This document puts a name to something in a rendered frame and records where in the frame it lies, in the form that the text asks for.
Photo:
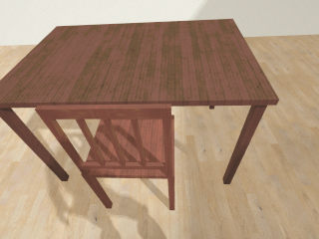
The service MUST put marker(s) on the table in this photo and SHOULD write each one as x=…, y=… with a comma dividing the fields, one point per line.
x=192, y=63

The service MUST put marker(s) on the chair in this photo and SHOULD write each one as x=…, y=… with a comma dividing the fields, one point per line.
x=131, y=141

